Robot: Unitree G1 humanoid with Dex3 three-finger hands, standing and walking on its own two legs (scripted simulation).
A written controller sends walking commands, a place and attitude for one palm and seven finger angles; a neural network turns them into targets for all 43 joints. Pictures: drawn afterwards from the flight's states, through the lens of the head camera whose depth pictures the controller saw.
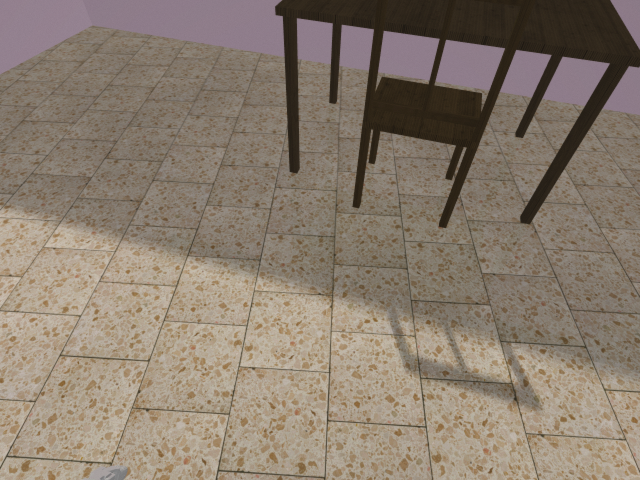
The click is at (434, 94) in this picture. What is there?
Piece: chair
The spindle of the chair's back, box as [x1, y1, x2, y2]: [422, 0, 455, 110]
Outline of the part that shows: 455,0 449,0 422,109 427,110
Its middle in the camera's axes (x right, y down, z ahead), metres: +0.37 -0.57 +1.23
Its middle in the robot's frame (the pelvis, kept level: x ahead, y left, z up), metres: +1.32 -0.31 -0.06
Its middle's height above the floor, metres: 0.71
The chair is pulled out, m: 0.00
